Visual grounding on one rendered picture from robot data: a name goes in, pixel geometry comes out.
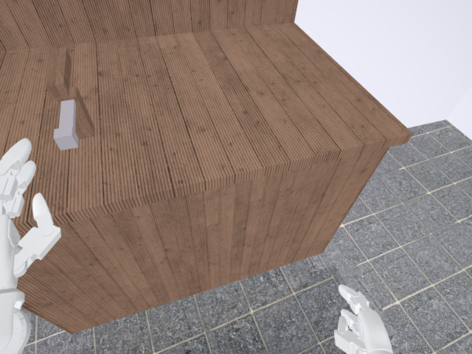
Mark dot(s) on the counter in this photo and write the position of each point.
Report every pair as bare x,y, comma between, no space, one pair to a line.
216,141

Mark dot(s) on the tap lever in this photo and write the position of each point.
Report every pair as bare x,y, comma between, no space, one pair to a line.
65,135

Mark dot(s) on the left robot forearm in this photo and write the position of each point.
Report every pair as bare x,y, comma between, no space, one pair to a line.
15,326

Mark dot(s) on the left robot hand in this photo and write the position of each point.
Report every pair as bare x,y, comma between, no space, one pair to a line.
15,177

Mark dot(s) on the right robot hand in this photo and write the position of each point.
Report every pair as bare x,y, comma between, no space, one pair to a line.
369,333

